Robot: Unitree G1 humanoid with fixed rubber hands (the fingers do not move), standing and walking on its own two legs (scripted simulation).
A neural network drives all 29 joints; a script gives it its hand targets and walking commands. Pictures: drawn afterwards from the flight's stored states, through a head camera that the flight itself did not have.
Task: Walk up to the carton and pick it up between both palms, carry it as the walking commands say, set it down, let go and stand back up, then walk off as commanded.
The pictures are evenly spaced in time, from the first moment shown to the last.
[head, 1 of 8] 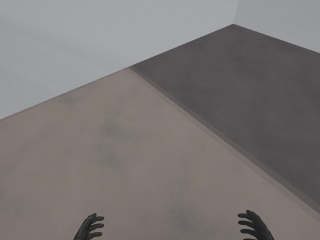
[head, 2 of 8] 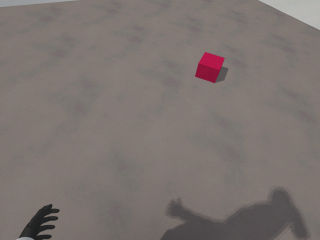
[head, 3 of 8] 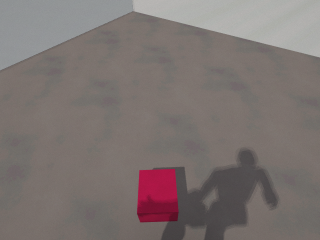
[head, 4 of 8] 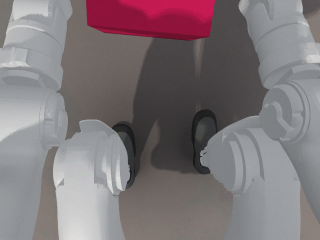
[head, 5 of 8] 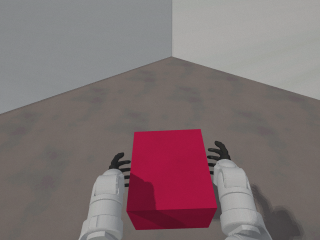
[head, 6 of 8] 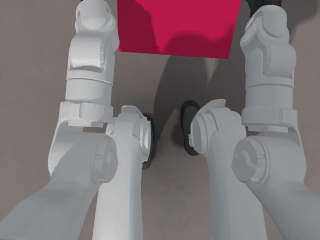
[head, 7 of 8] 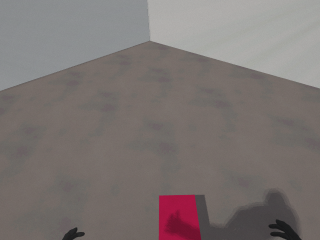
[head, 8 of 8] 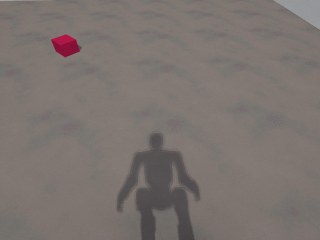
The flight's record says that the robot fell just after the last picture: no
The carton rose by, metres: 0.73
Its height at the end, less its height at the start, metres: +0.00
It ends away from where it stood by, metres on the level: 0.48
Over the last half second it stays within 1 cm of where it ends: yes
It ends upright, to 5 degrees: yes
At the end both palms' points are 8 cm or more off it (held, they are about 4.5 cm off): yes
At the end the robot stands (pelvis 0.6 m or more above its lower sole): yes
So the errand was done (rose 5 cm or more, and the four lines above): yes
